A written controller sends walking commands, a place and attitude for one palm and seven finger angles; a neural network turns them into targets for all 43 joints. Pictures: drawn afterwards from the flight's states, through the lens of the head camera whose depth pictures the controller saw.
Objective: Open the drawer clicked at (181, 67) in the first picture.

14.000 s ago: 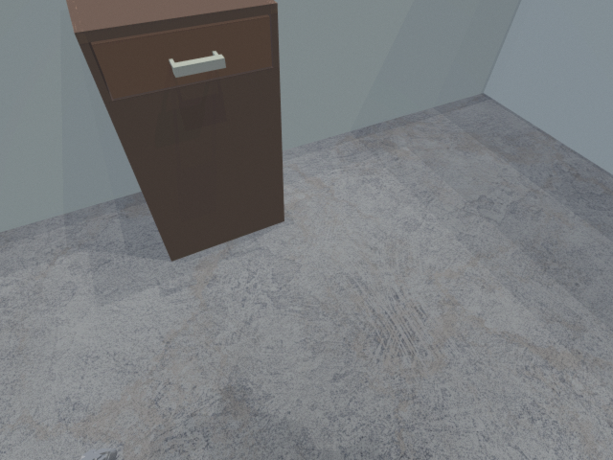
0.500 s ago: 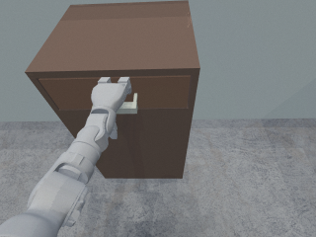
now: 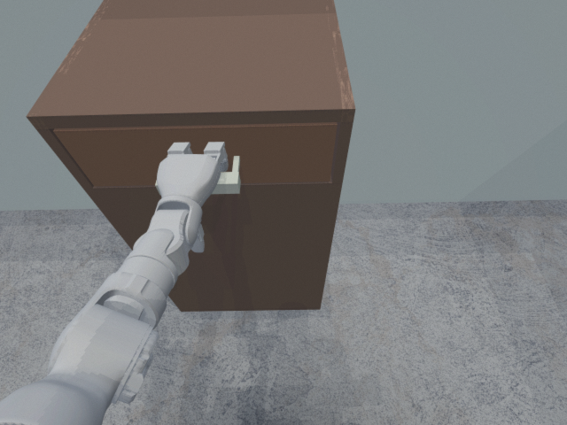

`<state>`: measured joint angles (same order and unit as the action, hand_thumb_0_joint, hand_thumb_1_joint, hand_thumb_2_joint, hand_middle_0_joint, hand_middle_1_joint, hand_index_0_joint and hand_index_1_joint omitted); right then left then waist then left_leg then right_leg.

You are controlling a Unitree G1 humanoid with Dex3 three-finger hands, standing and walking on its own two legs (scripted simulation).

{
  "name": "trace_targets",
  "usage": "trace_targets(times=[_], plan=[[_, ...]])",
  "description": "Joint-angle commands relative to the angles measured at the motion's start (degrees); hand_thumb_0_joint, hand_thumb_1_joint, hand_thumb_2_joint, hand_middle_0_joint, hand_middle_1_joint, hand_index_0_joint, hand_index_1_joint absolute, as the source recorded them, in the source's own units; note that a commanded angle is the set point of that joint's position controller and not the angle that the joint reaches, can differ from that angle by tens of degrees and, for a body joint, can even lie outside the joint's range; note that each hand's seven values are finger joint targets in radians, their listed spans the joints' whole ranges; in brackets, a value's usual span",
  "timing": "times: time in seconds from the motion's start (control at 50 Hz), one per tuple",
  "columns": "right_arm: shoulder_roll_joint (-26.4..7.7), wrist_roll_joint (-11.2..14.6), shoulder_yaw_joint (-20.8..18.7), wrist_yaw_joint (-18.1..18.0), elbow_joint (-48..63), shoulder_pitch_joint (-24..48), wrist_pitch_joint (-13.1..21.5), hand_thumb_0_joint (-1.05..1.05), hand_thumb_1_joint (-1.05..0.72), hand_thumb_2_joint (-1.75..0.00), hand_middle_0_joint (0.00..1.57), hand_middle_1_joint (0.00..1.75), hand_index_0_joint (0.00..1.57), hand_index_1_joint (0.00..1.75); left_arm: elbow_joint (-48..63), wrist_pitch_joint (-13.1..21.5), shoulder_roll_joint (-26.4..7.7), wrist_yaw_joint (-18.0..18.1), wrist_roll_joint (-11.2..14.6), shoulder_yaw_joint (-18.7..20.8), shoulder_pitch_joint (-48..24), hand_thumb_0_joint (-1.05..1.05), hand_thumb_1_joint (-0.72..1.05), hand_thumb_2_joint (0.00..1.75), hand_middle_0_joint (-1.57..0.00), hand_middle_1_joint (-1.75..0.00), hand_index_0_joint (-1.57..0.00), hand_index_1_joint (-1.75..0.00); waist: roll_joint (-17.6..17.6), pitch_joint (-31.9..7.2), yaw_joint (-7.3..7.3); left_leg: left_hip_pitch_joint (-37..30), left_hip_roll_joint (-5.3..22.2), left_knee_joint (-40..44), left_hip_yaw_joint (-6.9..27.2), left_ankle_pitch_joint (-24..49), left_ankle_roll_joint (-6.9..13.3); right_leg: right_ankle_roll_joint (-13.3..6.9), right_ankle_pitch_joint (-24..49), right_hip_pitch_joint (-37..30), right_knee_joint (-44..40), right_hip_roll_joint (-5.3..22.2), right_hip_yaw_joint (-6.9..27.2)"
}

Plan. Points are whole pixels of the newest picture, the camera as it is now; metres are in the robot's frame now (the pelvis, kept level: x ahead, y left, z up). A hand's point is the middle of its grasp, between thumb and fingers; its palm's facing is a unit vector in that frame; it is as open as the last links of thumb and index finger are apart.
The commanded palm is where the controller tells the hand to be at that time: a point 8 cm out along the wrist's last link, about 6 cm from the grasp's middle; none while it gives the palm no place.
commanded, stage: lower the fingers behind the handle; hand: left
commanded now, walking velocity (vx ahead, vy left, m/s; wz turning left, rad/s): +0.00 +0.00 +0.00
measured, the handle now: (201, 173) +0.51 +0.14 +0.03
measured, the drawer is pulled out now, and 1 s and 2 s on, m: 0.00 0.00 0.01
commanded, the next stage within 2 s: close the thumb around the handle in 0.76 s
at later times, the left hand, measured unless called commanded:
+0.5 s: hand (198, 204) +0.46 +0.14 +0.01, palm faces -0.01 -0.02 -1.00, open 13.8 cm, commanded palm +0.44 +0.15 +0.06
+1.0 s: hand (202, 203) +0.46 +0.13 +0.01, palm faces -0.02 -0.03 -1.00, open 13.4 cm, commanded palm +0.44 +0.14 +0.06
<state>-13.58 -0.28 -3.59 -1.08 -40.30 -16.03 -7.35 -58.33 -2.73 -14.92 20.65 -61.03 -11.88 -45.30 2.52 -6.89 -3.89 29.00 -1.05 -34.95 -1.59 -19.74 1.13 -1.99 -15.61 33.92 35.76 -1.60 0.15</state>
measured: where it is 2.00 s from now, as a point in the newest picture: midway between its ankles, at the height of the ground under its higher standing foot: outside the picture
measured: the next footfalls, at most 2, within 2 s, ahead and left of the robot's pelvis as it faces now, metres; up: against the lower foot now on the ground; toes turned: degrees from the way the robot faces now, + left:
none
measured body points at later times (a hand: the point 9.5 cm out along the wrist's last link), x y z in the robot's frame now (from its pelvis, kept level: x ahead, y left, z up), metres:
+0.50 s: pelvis +0.00 +0.01 -0.01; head +0.07 +0.00 +0.43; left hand +0.46 +0.14 +0.06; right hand +0.04 -0.25 -0.15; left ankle -0.04 +0.11 -0.72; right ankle +0.01 -0.10 -0.72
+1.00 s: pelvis +0.00 +0.01 -0.01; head +0.08 -0.01 +0.43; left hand +0.46 +0.13 +0.06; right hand +0.05 -0.25 -0.15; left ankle -0.04 +0.11 -0.72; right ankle +0.01 -0.10 -0.72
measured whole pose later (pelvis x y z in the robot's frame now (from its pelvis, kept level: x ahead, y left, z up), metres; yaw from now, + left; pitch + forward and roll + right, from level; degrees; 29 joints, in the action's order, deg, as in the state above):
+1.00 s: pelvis +0.00 +0.01 -0.01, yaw -1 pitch +17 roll +0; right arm -12.7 -1.0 -3.5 -0.3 -40.2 -16.9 -8.1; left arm -60.7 -5.6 -13.3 24.3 -61.5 -10.9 -45.9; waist 2.9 -8.3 -4.9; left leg 34.6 -0.9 -40.2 -2.0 -22.4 1.8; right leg -1.3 -17.3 39.0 39.6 -1.7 0.5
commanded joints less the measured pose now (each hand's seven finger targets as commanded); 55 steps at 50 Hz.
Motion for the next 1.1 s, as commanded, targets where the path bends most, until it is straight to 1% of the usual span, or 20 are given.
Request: trace_targets(times=[0.0,0.06,0.14,0.22,0.28,0.32,0.34,0.38,0.4,0.42,0.5,0.52,0.54,0.62,0.68,0.74,0.78,0.84,0.98,1.08], plan=[[-7.11,-0.48,-2.08,-0.2,4.46,-3.26,1.59,0.0,-0.9,-0.9,0.2,0.3,0.2,0.3,11.85,0.23,-9.36,3.65,-0.9,3.57,-27.36,0.0,-0.5,0.3,-0.3,-1.2,-0.3,-1.2,-3.22,-23.0,-1.27,-5.02,-0.9,0.97,-0.51,20.22,0.94,-0.38,20.16,-15.83,-1.17,0.29,0.52],[-7.21,-0.55,-2.15,-0.23,4.09,-3.67,1.53,0.0,-0.9,-0.9,0.2,0.3,0.2,0.3,9.62,-0.42,-10.15,4.44,-1.21,4.73,-26.04,0.0,-0.5,0.3,-0.3,-1.2,-0.3,-1.2,-5.11,-22.44,-1.36,-3.67,-0.78,0.59,-0.61,19.22,0.96,-0.26,19.43,-15.31,-0.99,0.14,0.41],[-7.19,-0.65,-2.2,-0.28,4.24,-3.9,1.56,0.0,-0.9,-0.9,0.2,0.3,0.2,0.3,8.72,-0.88,-11.1,4.98,-1.35,5.79,-24.12,0.0,-0.5,0.3,-0.3,-1.2,-0.3,-1.2,-4.29,-23.3,-0.82,-2.44,-0.91,-0.04,-0.98,19.49,1.03,-0.28,20.64,-16.0,-0.43,0.17,0.56],[-7.04,-0.63,-2.43,-0.05,4.32,-4.35,1.64,0.0,-0.9,-0.9,0.2,0.3,0.2,0.3,9.23,-0.38,-8.21,4.79,-1.25,3.49,-24.47,0.0,-0.5,0.3,-0.3,-1.2,-0.3,-1.2,-2.81,-23.17,-1.56,-3.19,-0.68,-0.73,-0.62,19.72,0.93,-0.39,19.69,-13.61,0.01,0.01,0.14],[-7.39,-0.64,-2.47,-0.15,4.02,-4.91,1.9,0.0,-0.9,-0.9,0.2,0.3,0.2,0.3,8.7,0.39,-9.42,5.04,-1.22,4.71,-25.39,0.0,-0.5,0.3,-0.3,-1.2,-0.3,-1.2,-4.3,-22.06,-1.94,-2.21,-0.64,-1.11,-0.19,18.18,1.07,-0.45,17.5,-12.29,0.03,-0.12,0.14],[-7.17,-0.84,-2.6,-0.01,3.8,-5.24,2.04,0.0,-0.9,-0.9,0.2,0.3,0.2,0.3,9.75,0.85,-8.01,5.71,-1.63,3.34,-26.7,0.0,-0.5,0.3,-0.3,-1.2,-0.3,-1.2,-2.93,-23.22,-2.48,-2.8,-0.54,-1.95,-0.03,18.98,1.04,-0.46,17.87,-10.87,0.82,-0.15,0.1],[-7.03,-0.89,-2.68,0.1,3.62,-5.34,2.04,0.0,-0.9,-0.9,0.2,0.3,0.2,0.3,8.15,0.51,-6.66,5.92,-1.74,2.62,-25.59,0.0,-0.5,0.3,-0.3,-1.2,-0.3,-1.2,-2.59,-22.94,-2.47,-2.7,-0.52,-2.17,-0.01,18.86,0.91,-0.52,17.24,-10.06,1.01,-0.24,-0.18],[-7.36,-0.83,-2.52,0.21,3.27,-5.45,1.97,0.0,-0.9,-0.9,0.2,0.3,0.2,0.3,6.19,-0.39,-7.55,6.27,-1.5,3.56,-26.39,0.0,-0.5,0.3,-0.3,-1.2,-0.3,-1.2,-3.63,-21.14,-2.83,-1.91,-0.46,-2.26,0.35,18.0,0.88,-0.6,15.7,-8.62,0.97,-0.43,-0.52],[-7.54,-0.77,-2.42,0.19,3.34,-5.61,1.97,0.0,-0.9,-0.9,0.2,0.3,0.2,0.3,7.17,-0.59,-8.51,6.47,-1.56,3.68,-27.88,0.0,-0.5,0.3,-0.3,-1.2,-0.3,-1.2,-3.11,-22.3,-2.91,-1.86,-0.43,-2.29,0.37,17.49,0.91,-0.48,15.34,-8.7,1.27,-0.37,-0.36],[-7.41,-0.87,-2.42,0.21,3.38,-5.54,1.91,0.0,-0.9,-0.9,0.2,0.3,0.2,0.3,7.13,-1.03,-7.05,6.54,-1.38,2.46,-28.84,0.0,-0.5,0.3,-0.3,-1.2,-0.3,-1.2,-2.83,-22.52,-3.31,-2.3,-0.47,-2.43,0.28,17.76,0.99,-0.48,15.72,-8.58,1.19,-0.41,-0.41],[-7.67,-0.87,-2.18,-0.01,3.52,-5.93,1.63,0.0,-0.9,-0.9,0.2,0.3,0.2,0.3,5.74,-2.1,-9.8,6.32,-1.27,4.48,-29.17,0.0,-0.5,0.3,-0.3,-1.2,-0.3,-1.2,-2.67,-24.12,-2.85,-1.73,-0.51,-2.58,0.38,17.71,1.04,-0.48,15.87,-9.61,1.72,-0.4,-0.3],[-7.54,-0.83,-2.18,-0.07,3.8,-5.86,1.55,0.0,-0.9,-0.9,0.2,0.3,0.2,0.3,6.24,-2.07,-9.61,6.14,-1.37,4.41,-28.69,0.0,-0.5,0.3,-0.3,-1.2,-0.3,-1.2,-2.67,-24.57,-2.67,-1.84,-0.46,-2.69,0.32,18.67,1.0,-0.48,16.84,-10.01,1.94,-0.4,-0.3],[-7.43,-0.92,-2.3,0.03,3.85,-5.74,1.5,0.0,-0.9,-0.9,0.2,0.3,0.2,0.3,6.14,-2.28,-7.05,5.86,-1.28,2.36,-28.57,0.0,-0.5,0.3,-0.3,-1.2,-0.3,-1.2,-2.76,-24.34,-3.19,-2.49,-0.37,-2.86,0.37,18.98,0.94,-0.43,16.92,-9.37,1.78,-0.43,-0.45],[-7.42,-1.0,-2.6,0.4,4.3,-6.14,1.21,0.0,-0.9,-0.9,0.2,0.3,0.2,0.3,7.77,-1.57,-5.47,5.05,-0.79,2.18,-26.48,0.0,-0.5,0.3,-0.3,-1.2,-0.3,-1.2,-3.04,-25.33,-2.58,-4.49,0.21,-3.42,0.76,23.48,0.75,-0.48,19.25,-9.16,2.31,-0.63,-0.76],[-7.39,-1.04,-2.51,0.48,4.59,-6.03,0.97,0.0,-0.9,-0.9,0.2,0.3,0.2,0.3,8.08,-1.06,-7.41,5.25,-1.15,4.08,-24.22,0.0,-0.5,0.3,-0.3,-1.2,-0.3,-1.2,-3.24,-25.1,-1.55,-3.26,-0.02,-3.38,0.84,23.83,0.66,-0.71,19.94,-10.51,2.53,-0.58,-0.72],[-7.37,-0.89,-2.4,0.57,4.22,-5.58,0.98,0.0,-0.9,-0.9,0.2,0.3,0.2,0.3,7.62,-1.79,-6.27,6.34,-1.71,2.75,-25.9,0.0,-0.5,0.3,-0.3,-1.2,-0.3,-1.2,-3.79,-21.28,-2.44,-2.16,0.13,-2.66,0.53,19.82,0.75,-0.61,16.73,-8.2,1.68,-0.65,-0.84],[-7.38,-0.94,-2.36,0.36,4.29,-5.0,0.95,0.0,-0.9,-0.9,0.2,0.3,0.2,0.3,8.21,-2.26,-7.87,6.77,-1.49,3.93,-27.15,0.0,-0.5,0.3,-0.3,-1.2,-0.3,-1.2,-3.75,-22.8,-2.3,-2.04,-0.23,-2.65,0.36,19.34,0.9,-0.64,16.97,-9.85,1.53,-0.53,-0.42],[-7.16,-0.91,-2.39,0.37,4.05,-5.24,0.9,0.0,-0.9,-0.9,0.2,0.3,0.2,0.3,8.46,-3.09,-6.45,6.76,-1.52,2.64,-27.77,0.0,-0.5,0.3,-0.3,-1.2,-0.3,-1.2,-2.57,-23.79,-2.47,-3.53,0.0,-2.57,0.25,20.49,0.81,-0.61,17.59,-9.59,1.68,-0.59,-0.65],[-7.09,-0.91,-2.29,0.0,4.58,-4.86,0.51,0.0,-0.9,-0.9,0.2,0.3,0.2,0.3,9.12,-2.33,-7.8,5.19,-1.06,4.01,-24.65,0.0,-0.11,0.47,-0.33,-1.24,-0.33,-1.24,-4.51,-24.44,-1.69,-2.89,-0.28,-2.41,-0.09,21.73,0.96,-0.47,21.01,-13.21,1.41,-0.29,-0.21],[-6.96,-0.89,-2.26,-0.05,4.66,-4.55,0.75,0.0,-0.9,-0.9,0.2,0.3,0.2,0.3,9.83,-1.48,-7.82,5.42,-1.45,3.99,-23.43,0.0,0.17,0.59,-0.35,-1.27,-0.35,-1.27,-3.08,-23.2,-1.29,-2.87,-0.36,-2.29,-0.23,22.46,0.83,-0.61,21.49,-12.76,1.4,-0.27,-0.16]])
